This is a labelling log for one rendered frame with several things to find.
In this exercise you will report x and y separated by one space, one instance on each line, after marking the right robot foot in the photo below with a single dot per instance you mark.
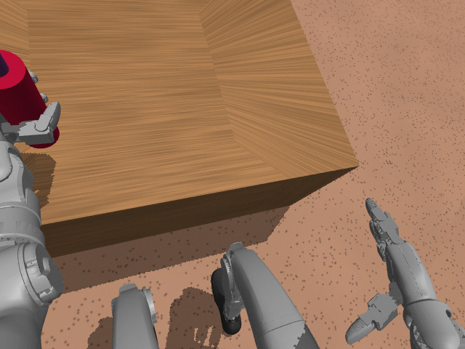
229 326

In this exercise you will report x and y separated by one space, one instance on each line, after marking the left robot hand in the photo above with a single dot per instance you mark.
35 131

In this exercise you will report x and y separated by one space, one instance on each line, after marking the left robot arm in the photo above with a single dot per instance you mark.
29 280

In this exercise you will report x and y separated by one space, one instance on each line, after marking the right robot arm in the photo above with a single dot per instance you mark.
431 326

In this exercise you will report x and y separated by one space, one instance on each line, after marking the bottle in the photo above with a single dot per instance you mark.
20 99

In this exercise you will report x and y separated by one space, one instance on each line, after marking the right robot hand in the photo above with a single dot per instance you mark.
409 280

